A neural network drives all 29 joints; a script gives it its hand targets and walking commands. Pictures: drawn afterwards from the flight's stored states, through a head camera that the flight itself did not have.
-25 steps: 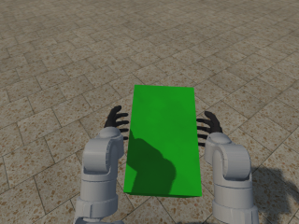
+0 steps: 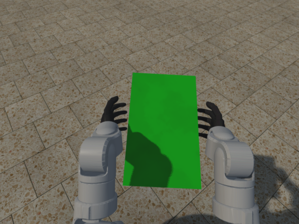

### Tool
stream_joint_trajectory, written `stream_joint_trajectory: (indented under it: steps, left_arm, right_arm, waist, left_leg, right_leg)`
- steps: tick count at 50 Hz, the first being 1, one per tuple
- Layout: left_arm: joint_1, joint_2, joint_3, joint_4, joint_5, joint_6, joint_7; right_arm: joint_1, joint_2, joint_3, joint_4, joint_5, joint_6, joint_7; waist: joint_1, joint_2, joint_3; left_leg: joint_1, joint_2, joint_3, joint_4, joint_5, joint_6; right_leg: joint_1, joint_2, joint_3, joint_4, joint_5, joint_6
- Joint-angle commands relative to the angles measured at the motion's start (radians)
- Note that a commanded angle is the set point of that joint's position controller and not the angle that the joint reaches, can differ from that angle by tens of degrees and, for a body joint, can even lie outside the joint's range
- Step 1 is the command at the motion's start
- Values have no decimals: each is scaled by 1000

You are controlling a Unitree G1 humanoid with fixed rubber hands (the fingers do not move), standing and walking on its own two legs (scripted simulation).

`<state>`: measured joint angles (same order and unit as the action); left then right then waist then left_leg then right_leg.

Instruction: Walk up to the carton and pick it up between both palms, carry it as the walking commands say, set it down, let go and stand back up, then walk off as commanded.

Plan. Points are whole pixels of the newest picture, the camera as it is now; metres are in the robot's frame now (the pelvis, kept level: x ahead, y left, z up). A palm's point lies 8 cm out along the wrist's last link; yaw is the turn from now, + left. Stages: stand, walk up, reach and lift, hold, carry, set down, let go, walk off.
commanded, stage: carry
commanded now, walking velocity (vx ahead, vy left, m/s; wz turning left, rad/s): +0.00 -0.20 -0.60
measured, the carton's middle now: (159, 133) +0.35 +0.02 +0.01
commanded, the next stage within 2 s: none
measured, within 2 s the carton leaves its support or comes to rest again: neither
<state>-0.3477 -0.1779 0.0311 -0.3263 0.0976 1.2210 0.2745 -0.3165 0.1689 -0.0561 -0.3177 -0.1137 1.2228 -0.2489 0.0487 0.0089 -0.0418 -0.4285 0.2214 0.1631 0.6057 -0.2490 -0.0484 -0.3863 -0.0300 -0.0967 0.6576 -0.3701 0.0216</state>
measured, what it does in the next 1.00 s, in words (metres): steps to the right, turning right: right foot, then left foot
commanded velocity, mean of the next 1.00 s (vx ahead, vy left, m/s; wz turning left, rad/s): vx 0.00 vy -0.20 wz -0.60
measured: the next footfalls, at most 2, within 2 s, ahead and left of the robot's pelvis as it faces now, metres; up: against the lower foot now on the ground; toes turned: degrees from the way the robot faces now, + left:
right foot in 0.04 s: +0.03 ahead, -0.15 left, +0.00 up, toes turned -7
left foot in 0.32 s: -0.01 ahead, +0.02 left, +0.00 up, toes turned +4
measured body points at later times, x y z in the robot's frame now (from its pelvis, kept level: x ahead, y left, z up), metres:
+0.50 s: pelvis -0.07 -0.08 +0.00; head -0.05 -0.06 +0.45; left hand +0.26 -0.01 +0.09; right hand +0.21 -0.26 +0.10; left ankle -0.05 +0.01 -0.73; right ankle -0.10 -0.23 -0.64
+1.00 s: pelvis -0.16 -0.22 +0.00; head -0.13 -0.23 +0.45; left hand +0.18 -0.25 +0.09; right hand +0.05 -0.47 +0.09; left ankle -0.14 -0.13 -0.70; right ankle -0.13 -0.30 -0.73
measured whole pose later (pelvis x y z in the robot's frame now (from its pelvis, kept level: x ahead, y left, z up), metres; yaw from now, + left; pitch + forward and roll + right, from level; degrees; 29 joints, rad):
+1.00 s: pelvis -0.16 -0.22 +0.00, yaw -27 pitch +5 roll +0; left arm -0.32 -0.17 0.04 -0.30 0.12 1.19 0.25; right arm -0.28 0.16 -0.02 -0.34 -0.07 1.22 -0.27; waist -0.03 -0.01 -0.04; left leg -0.48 0.03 0.13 0.89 -0.48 -0.08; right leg -0.45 0.08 -0.06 0.51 -0.15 -0.10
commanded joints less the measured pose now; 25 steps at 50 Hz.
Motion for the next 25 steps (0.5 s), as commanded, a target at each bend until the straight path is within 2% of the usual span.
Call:
stream_joint_trajectory:
  steps: [1,2,3,4,5,6,8,10,13,14,15,16,17,18,19,20,21,23,25]
  left_arm:
    - [-216,-1026,-508,-6,-334,12,-232]
    - [-219,-1013,-497,4,-333,13,-236]
    - [-223,-998,-484,22,-317,8,-236]
    - [-219,-1019,-487,-5,-319,6,-239]
    - [-216,-1024,-480,-22,-319,3,-241]
    - [-207,-1022,-464,-28,-308,-5,-239]
    - [-178,-1021,-434,-28,-288,-17,-233]
    - [-159,-1019,-425,-36,-279,-23,-227]
    - [-128,-999,-431,-23,-275,-18,-221]
    - [-126,-997,-438,-17,-278,-14,-220]
    - [-133,-997,-449,-12,-285,-8,-218]
    - [-143,-996,-461,-4,-291,-2,-218]
    - [-131,-1008,-473,-9,-290,6,-221]
    - [-213,-1008,-496,-46,-305,3,-230]
    - [-228,-1008,-495,-43,-314,1,-235]
    - [-245,-1023,-500,-53,-328,-2,-241]
    - [-264,-1031,-504,-62,-338,-3,-246]
    - [-266,-1044,-518,-62,-351,-4,-250]
    - [-263,-1045,-530,-63,-355,-1,-242]
  right_arm:
    - [-211,972,439,-74,286,-30,199]
    - [-217,966,437,-66,282,-29,195]
    - [-238,955,454,-81,277,-20,198]
    - [-279,988,491,-103,301,-20,202]
    - [-293,1018,518,-110,326,-22,204]
    - [-326,1032,545,-137,351,-27,207]
    - [-353,1043,573,-164,386,-33,210]
    - [-349,1041,577,-178,397,-35,206]
    - [-299,1022,551,-147,383,-30,201]
    - [-286,1017,539,-136,376,-27,202]
    - [-271,1017,528,-122,369,-25,205]
    - [-249,1014,512,-100,359,-23,208]
    - [-220,1007,501,-77,349,-24,207]
    - [-249,1022,488,-79,352,-30,208]
    - [-247,1019,482,-91,339,-30,208]
    - [-251,1029,473,-90,326,-32,210]
    - [-262,1038,472,-95,323,-35,210]
    - [-277,1034,461,-113,318,-43,204]
    - [-267,1011,444,-119,315,-44,198]
  waist:
    - [-36,179,-358]
    - [-37,51,-346]
    - [-37,-246,-333]
    - [-37,-285,-302]
    - [-40,-246,-314]
    - [-41,-214,-332]
    - [-36,-215,-350]
    - [-30,-197,-359]
    - [-26,-187,-382]
    - [-31,-175,-386]
    - [-44,-146,-388]
    - [-62,-46,-363]
    - [-53,293,-361]
    - [-47,367,-320]
    - [-43,191,-301]
    - [-46,72,-271]
    - [-42,37,-242]
    - [-35,83,-222]
    - [-41,157,-232]
  left_leg:
    - [276,134,-78,-12,335,50]
    - [162,81,-35,94,145,12]
    - [-77,-62,56,249,-317,-48]
    - [-182,-121,25,413,-470,-55]
    - [-193,-139,-20,500,-455,-41]
    - [-185,-141,-36,518,-393,-30]
    - [-168,-139,-31,443,-276,-25]
    - [-112,-162,-24,341,-247,-24]
    - [10,-178,-29,164,-220,-10]
    - [96,-171,-15,62,-165,-3]
    - [232,-138,-20,-74,-39,9]
    - [404,-38,-108,-229,108,27]
    - [565,285,-406,-229,499,124]
    - [469,410,-472,-208,703,265]
    - [396,344,-397,-176,667,263]
    - [328,291,-300,-193,488,228]
    - [297,247,-224,-198,412,197]
    - [298,175,-104,-169,404,142]
    - [318,180,-68,-153,485,127]
  right_leg:
    - [103,-9,-42,-273,120,-19]
    - [189,-84,52,-324,254,-28]
    - [278,-285,330,-295,677,-134]
    - [303,-294,333,-215,946,-208]
    - [313,-278,274,-167,1054,-227]
    - [314,-244,202,-149,1039,-219]
    - [330,-198,151,-150,903,-211]
    - [309,-196,182,-163,800,-223]
    - [267,-202,238,-145,777,-233]
    - [221,-190,236,-131,757,-217]
    - [126,-165,221,-99,707,-187]
    - [-47,-117,180,2,558,-140]
    - [-307,-6,76,230,78,-68]
    - [-384,-6,63,486,-243,-31]
    - [-333,-57,132,621,-202,-31]
    - [-319,-74,145,668,-133,-22]
    - [-316,-76,138,673,-70,-11]
    - [-301,-66,83,557,-7,9]
    - [-273,-47,26,464,-12,16]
